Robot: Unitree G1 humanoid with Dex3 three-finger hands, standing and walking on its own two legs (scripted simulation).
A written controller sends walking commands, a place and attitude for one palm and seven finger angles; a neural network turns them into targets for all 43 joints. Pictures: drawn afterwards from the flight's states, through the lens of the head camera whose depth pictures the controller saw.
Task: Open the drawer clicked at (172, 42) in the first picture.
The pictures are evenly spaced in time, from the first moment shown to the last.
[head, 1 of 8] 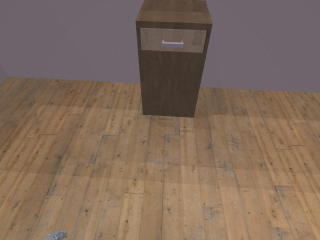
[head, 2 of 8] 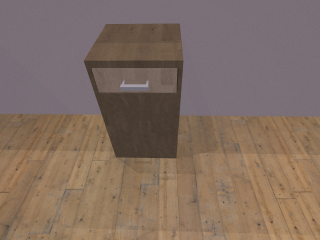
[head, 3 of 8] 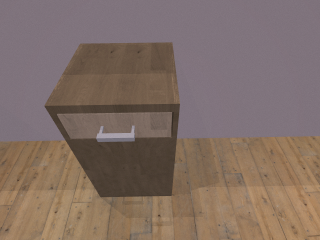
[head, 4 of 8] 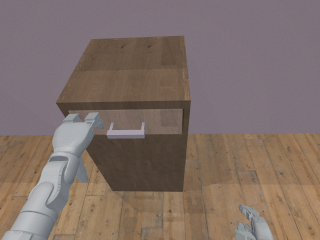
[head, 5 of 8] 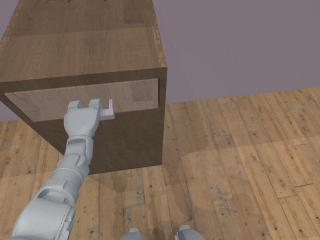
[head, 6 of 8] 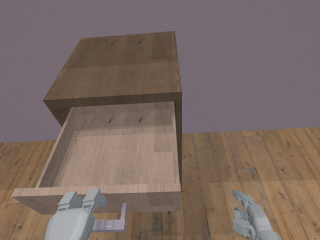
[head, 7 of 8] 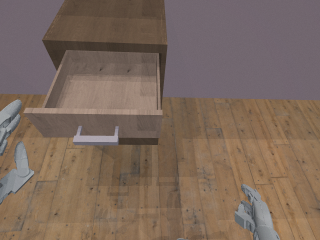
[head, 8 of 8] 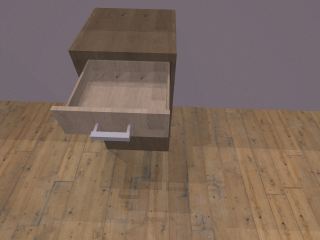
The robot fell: no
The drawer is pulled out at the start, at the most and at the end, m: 0.00 0.30 0.30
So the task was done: yes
